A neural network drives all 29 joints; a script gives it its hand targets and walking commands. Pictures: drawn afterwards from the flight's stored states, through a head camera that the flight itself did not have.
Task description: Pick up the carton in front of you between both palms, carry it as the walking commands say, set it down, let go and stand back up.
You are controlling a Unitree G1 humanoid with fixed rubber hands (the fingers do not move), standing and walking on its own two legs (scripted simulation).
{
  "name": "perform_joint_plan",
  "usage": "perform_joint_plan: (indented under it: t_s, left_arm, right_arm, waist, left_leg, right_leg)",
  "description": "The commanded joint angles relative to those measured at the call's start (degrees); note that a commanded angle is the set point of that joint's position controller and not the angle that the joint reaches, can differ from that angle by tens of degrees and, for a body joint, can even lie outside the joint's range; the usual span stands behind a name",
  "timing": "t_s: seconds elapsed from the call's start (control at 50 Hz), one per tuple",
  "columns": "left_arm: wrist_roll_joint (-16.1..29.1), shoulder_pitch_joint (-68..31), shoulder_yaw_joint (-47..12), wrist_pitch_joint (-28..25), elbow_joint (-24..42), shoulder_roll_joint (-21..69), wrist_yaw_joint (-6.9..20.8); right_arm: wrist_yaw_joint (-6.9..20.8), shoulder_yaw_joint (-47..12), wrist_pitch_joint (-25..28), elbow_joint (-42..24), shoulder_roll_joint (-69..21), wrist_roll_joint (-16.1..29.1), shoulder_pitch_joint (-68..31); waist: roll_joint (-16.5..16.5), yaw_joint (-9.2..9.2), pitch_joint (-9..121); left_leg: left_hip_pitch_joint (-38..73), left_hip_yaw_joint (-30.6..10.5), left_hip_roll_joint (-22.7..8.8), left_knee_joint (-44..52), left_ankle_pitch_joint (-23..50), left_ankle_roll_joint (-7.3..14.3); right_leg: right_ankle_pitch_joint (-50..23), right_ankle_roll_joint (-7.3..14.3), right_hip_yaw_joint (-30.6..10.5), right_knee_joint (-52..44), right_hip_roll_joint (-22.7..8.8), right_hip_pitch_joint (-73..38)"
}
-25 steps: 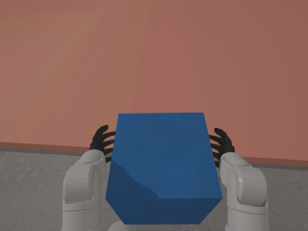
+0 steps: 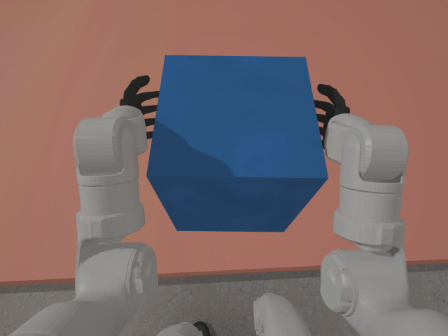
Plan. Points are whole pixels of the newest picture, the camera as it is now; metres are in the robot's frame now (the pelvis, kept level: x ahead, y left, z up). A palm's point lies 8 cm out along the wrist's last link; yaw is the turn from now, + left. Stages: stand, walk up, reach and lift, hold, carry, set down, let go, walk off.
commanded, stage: carry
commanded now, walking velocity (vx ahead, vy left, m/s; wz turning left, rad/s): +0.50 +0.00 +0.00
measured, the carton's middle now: (232, 155) +0.38 -0.01 +0.07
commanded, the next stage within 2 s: none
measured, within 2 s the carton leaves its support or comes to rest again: neither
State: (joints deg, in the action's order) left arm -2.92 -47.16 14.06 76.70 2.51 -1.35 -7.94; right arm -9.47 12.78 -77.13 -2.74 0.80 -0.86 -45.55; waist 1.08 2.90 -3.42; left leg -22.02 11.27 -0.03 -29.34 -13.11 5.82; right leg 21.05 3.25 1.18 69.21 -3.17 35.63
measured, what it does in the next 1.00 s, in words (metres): climbs: right foot, then left foot 0.09 m higher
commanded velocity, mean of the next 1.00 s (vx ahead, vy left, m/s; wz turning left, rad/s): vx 0.50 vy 0.00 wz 0.00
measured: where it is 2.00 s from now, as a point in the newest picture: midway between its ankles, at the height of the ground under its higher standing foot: (216, 90)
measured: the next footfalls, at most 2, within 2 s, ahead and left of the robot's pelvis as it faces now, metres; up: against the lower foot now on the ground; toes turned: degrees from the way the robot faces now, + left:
right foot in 0.16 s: +0.23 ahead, -0.13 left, +0.00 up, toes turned -5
left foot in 0.56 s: +0.67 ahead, +0.01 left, +0.09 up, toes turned +3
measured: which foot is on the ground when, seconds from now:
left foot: down 0.00-0.30, up 0.32-0.54, down 0.56-1.00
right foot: up 0.00-0.14, down 0.16-0.56, up 0.58-0.98, down 1.00-1.00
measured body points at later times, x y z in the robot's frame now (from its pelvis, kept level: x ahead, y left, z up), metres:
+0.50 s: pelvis +0.38 -0.04 +0.00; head +0.49 -0.05 +0.43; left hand +0.76 +0.15 +0.13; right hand +0.80 -0.15 +0.12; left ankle +0.47 +0.05 -0.57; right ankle +0.19 -0.12 -0.73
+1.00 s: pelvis +0.77 -0.03 +0.09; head +0.80 -0.03 +0.53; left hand +1.19 +0.06 +0.28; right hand +1.15 -0.24 +0.29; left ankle +0.64 +0.02 -0.63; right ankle +0.88 -0.10 -0.64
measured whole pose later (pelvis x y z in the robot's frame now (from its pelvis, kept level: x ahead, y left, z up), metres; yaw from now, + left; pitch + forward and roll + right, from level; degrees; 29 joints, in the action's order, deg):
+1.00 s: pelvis +0.77 -0.03 +0.09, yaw -2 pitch +4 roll -1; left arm -9.0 -50.8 17.9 75.7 2.0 1.3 -4.9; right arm -8.5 15.2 -75.1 4.6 2.6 0.2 -53.7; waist -0.5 6.5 0.8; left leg -9.4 3.9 4.8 -34.7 -23.2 5.5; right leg -0.9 5.1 6.2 25.1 3.5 27.5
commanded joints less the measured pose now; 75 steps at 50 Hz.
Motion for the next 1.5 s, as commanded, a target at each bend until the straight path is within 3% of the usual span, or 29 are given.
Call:
perform_joint_plan:
  t_s: [0.0, 0.16, 0.2, 0.24, 0.26, 0.28, 0.3, 0.32, 0.34, 0.4, 0.44, 0.48, 0.52, 0.54, 0.56, 0.58, 0.7, 0.8, 0.94, 0.98, 1.0, 1.02, 1.08, 1.26, 1.4, 1.42, 1.44, 1.46, 1.48]
  left_arm:
    - [22.74, -39.39, -35.20, -0.79, -0.77, 57.30, 11.43]
    - [19.78, -40.49, -32.12, -0.63, -5.83, 60.91, 11.95]
    - [19.42, -39.54, -31.95, -0.67, -7.50, 61.48, 12.14]
    - [19.80, -39.84, -32.29, -1.23, -5.30, 61.92, 12.39]
    - [20.14, -40.29, -31.84, -1.70, -3.82, 60.96, 12.09]
    - [20.19, -39.55, -32.43, -1.85, -2.28, 60.48, 11.98]
    - [19.71, -36.95, -32.22, -2.12, -3.93, 58.82, 11.59]
    - [20.01, -35.13, -32.44, -2.31, -2.40, 58.33, 11.43]
    - [20.83, -36.94, -33.43, -2.74, 1.81, 59.07, 11.47]
    - [27.26, -46.61, -38.53, -3.18, 14.00, 61.96, 12.63]
    - [31.09, -48.44, -40.77, -3.30, 15.96, 61.47, 13.95]
    - [32.60, -46.94, -41.12, -2.90, 13.34, 60.43, 15.17]
    - [31.69, -44.44, -41.70, -3.22, 10.25, 61.01, 16.13]
    - [30.78, -43.93, -41.50, -3.37, 9.47, 60.70, 16.48]
    - [28.62, -43.39, -41.70, -3.63, 8.38, 60.04, 16.63]
    - [27.49, -40.07, -40.70, -3.32, 5.93, 59.32, 16.55]
    - [16.71, -34.11, -33.58, -3.86, 7.39, 54.40, 12.46]
    - [9.71, -30.34, -29.38, -4.56, 3.35, 48.90, 9.88]
    - [10.65, -36.22, -29.97, -0.86, -3.11, 47.18, 9.48]
    - [13.90, -38.51, -30.00, 0.64, -5.52, 48.26, 10.47]
    - [15.17, -39.90, -29.34, 1.27, -7.11, 47.86, 10.98]
    - [15.94, -39.61, -28.59, 1.86, -10.39, 48.03, 11.15]
    - [23.61, -48.08, -30.32, 2.55, -7.86, 58.24, 13.45]
    - [25.48, -37.48, -28.96, -0.22, -8.52, 72.93, 17.33]
    - [18.82, -10.82, -37.70, -4.92, 5.15, 71.50, 17.78]
    - [18.15, -8.00, -39.26, -5.69, 7.50, 69.96, 17.81]
    - [18.51, -5.09, -41.79, -5.85, 9.33, 70.33, 18.00]
    - [18.14, -2.06, -43.31, -6.44, 11.39, 69.70, 18.28]
    - [17.77, 1.58, -44.51, -7.36, 12.26, 69.87, 18.32]
  right_arm:
    - [14.75, -34.37, 1.45, -4.39, -56.95, 26.51, -47.02]
    - [15.05, -31.68, 1.25, -0.29, -59.89, 22.08, -47.09]
    - [15.18, -32.64, 1.17, -0.99, -60.81, 21.98, -48.68]
    - [15.15, -34.56, 1.77, -3.03, -61.77, 23.41, -50.55]
    - [15.14, -35.62, 2.23, -4.61, -62.43, 24.70, -52.44]
    - [15.27, -36.02, 2.74, -4.90, -62.30, 24.68, -50.46]
    - [14.70, -35.23, 2.52, -4.41, -62.12, 24.14, -50.32]
    - [13.98, -33.44, 2.21, -2.03, -60.16, 22.33, -47.12]
    - [13.60, -33.09, 2.26, -3.60, -59.52, 21.44, -46.74]
    - [11.48, -31.45, 3.38, -7.45, -55.42, 16.27, -43.53]
    - [9.79, -30.50, 4.27, -7.19, -51.87, 11.46, -40.46]
    - [8.38, -29.26, 4.74, -5.98, -48.30, 8.49, -37.67]
    - [8.34, -32.49, 4.69, -8.22, -49.69, 9.68, -38.21]
    - [8.86, -33.78, 5.02, -9.44, -50.76, 11.10, -39.34]
    - [9.77, -35.93, 5.19, -9.72, -53.72, 13.06, -41.22]
    - [10.61, -37.07, 5.64, -4.74, -53.75, 14.36, -35.47]
    - [14.56, -43.39, 4.65, -12.95, -64.37, 27.61, -48.81]
    - [16.06, -42.53, 4.15, -11.37, -62.64, 31.54, -50.98]
    - [17.81, -34.92, 1.12, 2.98, -58.50, 28.23, -47.73]
    - [17.58, -32.41, 0.10, 6.70, -56.65, 26.52, -48.41]
    - [17.34, -30.59, -0.61, 8.43, -56.16, 25.73, -49.33]
    - [16.78, -28.22, -1.48, 9.91, -55.82, 24.96, -49.66]
    - [14.67, -24.27, -2.19, 9.73, -55.30, 20.83, -49.92]
    - [13.29, -22.75, 0.79, 11.89, -63.49, 9.45, -29.10]
    - [14.96, -37.45, 6.11, -5.62, -70.85, 12.81, -13.73]
    - [15.48, -38.97, 6.89, -8.10, -70.47, 13.32, -10.85]
    - [15.90, -40.38, 7.59, -9.57, -69.11, 13.10, -6.63]
    - [16.26, -42.21, 8.53, -10.96, -68.82, 13.05, -3.55]
    - [16.81, -44.16, 9.07, -13.27, -70.20, 14.47, -0.77]
  waist:
    - [-6.41, 0.41, 31.97]
    - [-9.31, 4.10, 28.96]
    - [-8.68, 6.68, 27.07]
    - [-9.01, -1.39, 33.63]
    - [-3.33, -9.98, 35.96]
    - [8.77, -11.44, 29.16]
    - [22.37, -12.54, 35.12]
    - [16.66, -15.12, 42.06]
    - [7.45, -16.14, 40.64]
    - [2.42, -13.75, 32.54]
    - [2.43, -9.66, 29.37]
    - [6.69, -3.60, 31.05]
    - [15.92, 3.59, 37.01]
    - [10.10, 9.02, 40.90]
    - [-3.20, 7.53, 39.55]
    - [-22.40, 5.11, 55.74]
    - [0.23, 4.40, 36.86]
    - [-4.61, 4.09, 36.35]
    - [-9.25, -0.30, 32.31]
    - [-6.00, -4.78, 32.78]
    - [7.01, -5.26, 35.05]
    - [11.62, -6.57, 38.46]
    - [-1.73, -4.93, 29.49]
    - [5.64, -5.49, 26.96]
    - [8.05, -3.48, 31.04]
    - [5.11, -2.01, 34.08]
    - [-6.32, -1.48, 40.20]
    - [-16.41, -1.13, 40.10]
    - [-12.92, -1.36, 38.20]
  left_leg:
    - [30.73, -17.16, -15.61, 7.30, 23.77, 7.12]
    - [48.28, -13.91, -14.04, -1.13, 43.41, 5.92]
    - [58.11, -14.51, -11.30, -9.31, 66.09, 3.59]
    - [37.11, -8.31, -7.70, -25.40, 69.97, -1.90]
    - [18.20, -4.86, -5.22, -36.93, 58.61, -3.55]
    - [-14.32, -5.93, 0.20, -47.91, -7.80, -4.16]
    - [-39.26, -11.31, 5.55, -66.02, -25.82, -4.61]
    - [-45.98, -15.68, 7.20, -76.77, -25.03, -2.59]
    - [-49.11, -17.71, 5.24, -77.24, -24.21, -1.01]
    - [-62.30, -9.65, 4.89, -80.18, -32.99, 1.29]
    - [-46.01, -3.59, 0.71, -58.35, -28.02, 1.56]
    - [-10.78, 2.91, 4.41, -35.21, -9.45, 1.36]
    - [15.89, 3.14, 7.67, -21.31, 7.18, 0.15]
    - [27.15, 0.10, 6.73, -7.76, 17.73, 0.11]
    - [37.43, -10.91, -1.37, -3.92, 28.17, 3.01]
    - [49.21, -47.87, -19.13, -3.96, 52.44, 16.15]
    - [38.28, -33.37, -12.39, -0.18, 34.99, 9.75]
    - [40.47, -26.42, -10.87, 1.53, 57.50, 5.03]
    - [21.87, -11.75, -7.09, -7.15, 55.69, -0.67]
    - [7.35, -10.30, -5.12, -18.33, 34.11, -2.91]
    - [-5.01, -8.89, 0.69, -31.55, -8.26, -4.60]
    - [-17.70, -11.51, 4.99, -47.27, -21.52, -5.79]
    - [-21.21, -14.26, -0.38, -42.37, -10.62, -4.05]
    - [-14.38, -5.75, -1.07, -9.89, 1.37, -6.76]
    - [13.92, 3.36, 2.16, 11.45, 15.38, -4.54]
    - [27.04, -3.52, -4.02, 9.84, 13.81, -2.85]
    - [42.66, -24.03, -18.05, 5.07, 24.56, 3.85]
    - [50.06, -36.45, -22.61, 8.00, 27.64, 11.03]
    - [48.46, -34.61, -23.45, 8.19, 27.57, 11.70]
  right_leg:
    - [-1.68, -0.65, 0.75, -6.33, -0.87, 8.27]
    - [-3.48, 0.31, 6.33, -12.20, 1.46, 23.32]
    - [1.83, 0.86, 11.37, -17.21, 6.04, 28.44]
    - [-17.05, 0.98, 7.97, -47.25, 7.52, -10.42]
    - [-34.33, 0.08, 10.33, -56.51, 6.11, -37.37]
    - [-60.64, 1.68, 0.18, -52.45, -4.42, -60.77]
    - [-114.19, 8.87, -14.66, -29.36, -16.96, -85.35]
    - [-102.88, 14.86, -19.76, -32.19, -18.68, -89.47]
    - [-77.53, 14.69, -21.94, -35.61, -18.96, -85.21]
    - [-68.67, 8.73, -14.54, -36.89, -13.64, -82.14]
    - [-56.03, 4.87, -5.93, -45.85, -8.60, -62.66]
    - [-83.11, 4.70, 4.72, -50.52, -3.08, -35.68]
    - [-97.75, 3.64, 3.53, -34.79, -6.18, -29.13]
    - [-86.06, 1.35, 5.17, -17.57, -3.93, -28.23]
    - [-24.22, 1.71, 1.83, 0.66, 2.74, -16.34]
    - [3.89, -1.30, -8.77, 28.45, 14.97, -5.58]
    - [7.55, -0.21, -4.70, 18.37, 6.20, 9.98]
    - [0.65, -1.22, 0.30, -14.80, 6.27, 5.48]
    - [-28.12, 1.39, 7.19, -46.32, 8.67, -23.91]
    - [-31.17, 4.75, -0.13, -45.30, 0.93, -40.75]
    - [-53.23, 10.31, -16.52, -40.16, -13.93, -51.68]
    - [-40.25, 19.38, -32.18, -43.11, -20.71, -59.24]
    - [-25.28, 12.23, -23.62, -49.59, -14.04, -45.60]
    - [-43.02, 4.84, -6.91, -52.33, -9.69, -45.02]
    - [-56.82, -0.91, 7.18, -36.39, -5.56, -41.16]
    - [-43.46, -2.38, 7.34, -27.43, -4.99, -30.83]
    - [-24.33, -4.45, 6.23, -13.06, -1.34, -15.00]
    - [5.92, -5.27, 3.42, -2.04, 5.87, 0.84]
    - [8.19, -4.27, -0.56, 4.97, 3.40, 6.20]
